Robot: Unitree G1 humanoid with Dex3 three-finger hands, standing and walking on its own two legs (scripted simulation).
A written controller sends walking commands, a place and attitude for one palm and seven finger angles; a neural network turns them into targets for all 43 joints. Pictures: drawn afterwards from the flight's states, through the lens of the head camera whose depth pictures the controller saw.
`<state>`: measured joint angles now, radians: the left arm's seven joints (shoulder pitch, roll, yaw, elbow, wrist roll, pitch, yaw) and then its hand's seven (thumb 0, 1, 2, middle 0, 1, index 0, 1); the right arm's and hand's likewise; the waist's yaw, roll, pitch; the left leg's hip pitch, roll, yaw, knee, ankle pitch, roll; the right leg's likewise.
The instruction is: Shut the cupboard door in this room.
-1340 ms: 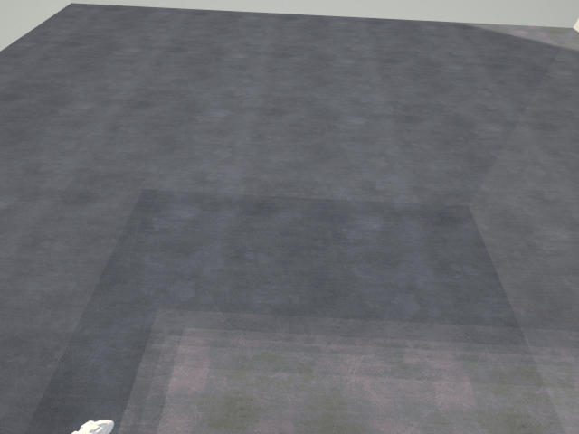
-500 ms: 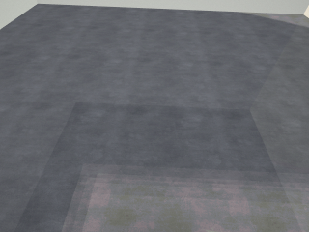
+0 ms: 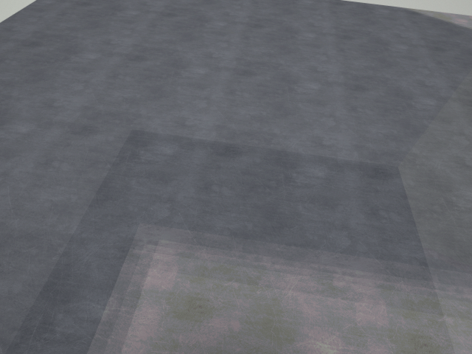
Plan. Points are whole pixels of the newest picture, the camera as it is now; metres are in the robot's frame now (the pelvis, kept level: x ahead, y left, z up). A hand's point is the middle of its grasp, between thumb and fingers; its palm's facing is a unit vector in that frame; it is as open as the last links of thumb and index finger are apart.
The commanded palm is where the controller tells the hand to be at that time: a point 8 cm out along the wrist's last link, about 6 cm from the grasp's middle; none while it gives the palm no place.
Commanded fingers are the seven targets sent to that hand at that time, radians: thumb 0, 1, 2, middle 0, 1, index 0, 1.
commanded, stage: turn or walk to find it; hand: left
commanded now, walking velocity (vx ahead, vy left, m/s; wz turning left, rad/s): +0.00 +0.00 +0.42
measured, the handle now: out of the picture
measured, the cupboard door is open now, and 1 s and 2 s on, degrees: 85 85 85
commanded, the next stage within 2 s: stand and wait in 1.78 s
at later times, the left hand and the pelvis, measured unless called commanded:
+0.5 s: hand out of the picture -0.03 +0.16 -0.14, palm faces +0.25 -0.93 -0.28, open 7.4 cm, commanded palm none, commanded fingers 0.00 0.90 0.90 -0.20 -0.30 -0.20 -0.30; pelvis -0.04 -0.05 +0.01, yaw +14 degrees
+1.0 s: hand out of the picture -0.09 +0.18 -0.15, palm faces +0.45 -0.85 -0.28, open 7.4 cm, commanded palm none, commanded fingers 0.00 0.90 0.90 -0.20 -0.30 -0.20 -0.30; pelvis -0.07 -0.04 +0.00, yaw +25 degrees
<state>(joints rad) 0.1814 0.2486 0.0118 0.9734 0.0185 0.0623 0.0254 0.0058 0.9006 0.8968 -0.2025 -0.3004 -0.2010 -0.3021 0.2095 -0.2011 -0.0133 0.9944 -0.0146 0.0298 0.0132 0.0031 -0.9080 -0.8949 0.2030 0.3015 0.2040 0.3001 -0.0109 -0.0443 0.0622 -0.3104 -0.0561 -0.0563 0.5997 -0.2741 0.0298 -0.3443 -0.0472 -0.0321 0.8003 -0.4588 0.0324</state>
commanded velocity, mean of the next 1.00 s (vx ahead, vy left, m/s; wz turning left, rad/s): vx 0.00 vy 0.00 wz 0.42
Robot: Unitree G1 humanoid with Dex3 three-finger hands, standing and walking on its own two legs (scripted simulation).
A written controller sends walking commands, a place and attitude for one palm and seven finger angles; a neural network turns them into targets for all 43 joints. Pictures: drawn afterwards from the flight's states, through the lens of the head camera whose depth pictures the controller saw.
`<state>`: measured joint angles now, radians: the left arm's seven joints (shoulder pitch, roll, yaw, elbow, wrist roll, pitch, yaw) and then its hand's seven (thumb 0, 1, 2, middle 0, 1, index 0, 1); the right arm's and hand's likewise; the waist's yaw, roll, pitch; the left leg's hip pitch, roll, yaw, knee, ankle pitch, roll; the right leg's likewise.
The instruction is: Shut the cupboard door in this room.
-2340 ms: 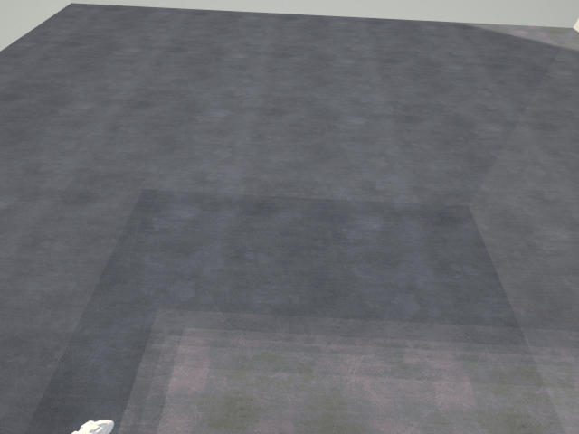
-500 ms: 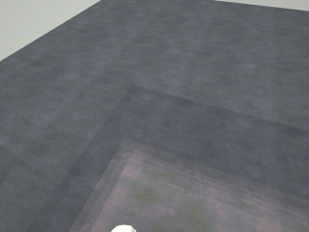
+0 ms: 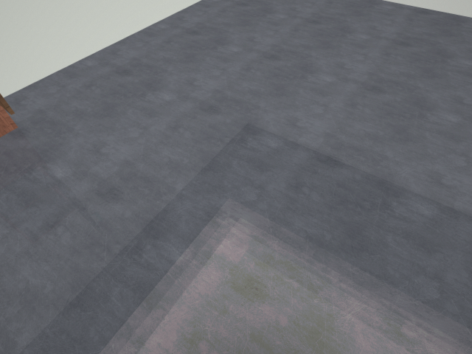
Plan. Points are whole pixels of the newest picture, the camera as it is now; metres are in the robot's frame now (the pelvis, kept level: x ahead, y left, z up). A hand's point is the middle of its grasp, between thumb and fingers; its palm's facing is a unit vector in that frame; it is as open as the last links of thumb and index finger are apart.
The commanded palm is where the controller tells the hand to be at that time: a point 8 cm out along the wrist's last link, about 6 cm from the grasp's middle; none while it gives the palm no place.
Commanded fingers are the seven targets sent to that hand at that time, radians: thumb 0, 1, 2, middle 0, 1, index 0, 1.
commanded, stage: turn or walk to find it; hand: left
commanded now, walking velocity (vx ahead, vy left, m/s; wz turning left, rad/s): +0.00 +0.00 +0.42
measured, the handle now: out of the picture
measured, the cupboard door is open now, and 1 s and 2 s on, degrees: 85 85 85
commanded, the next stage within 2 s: stand and wait in 0.78 s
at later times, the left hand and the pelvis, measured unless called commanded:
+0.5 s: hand out of the picture -0.06 +0.22 -0.19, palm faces +0.28 -0.94 -0.22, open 7.4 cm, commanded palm none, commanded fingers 0.00 0.90 0.90 -0.20 -0.30 -0.20 -0.30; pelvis -0.04 +0.02 -0.01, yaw +13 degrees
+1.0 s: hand out of the picture -0.05 +0.19 -0.14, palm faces +0.40 -0.88 -0.27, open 7.4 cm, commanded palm none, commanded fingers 0.00 0.90 0.90 -0.20 -0.30 -0.20 -0.30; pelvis -0.05 -0.02 +0.00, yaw +23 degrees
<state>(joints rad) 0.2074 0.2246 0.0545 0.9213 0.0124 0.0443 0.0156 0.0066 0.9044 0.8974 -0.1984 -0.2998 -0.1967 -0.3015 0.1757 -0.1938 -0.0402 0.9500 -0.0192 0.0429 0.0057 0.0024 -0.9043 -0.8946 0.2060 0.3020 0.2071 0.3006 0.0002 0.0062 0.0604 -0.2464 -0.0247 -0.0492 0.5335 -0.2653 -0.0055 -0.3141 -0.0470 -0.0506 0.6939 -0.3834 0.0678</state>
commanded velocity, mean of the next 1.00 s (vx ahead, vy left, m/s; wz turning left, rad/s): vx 0.00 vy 0.00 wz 0.32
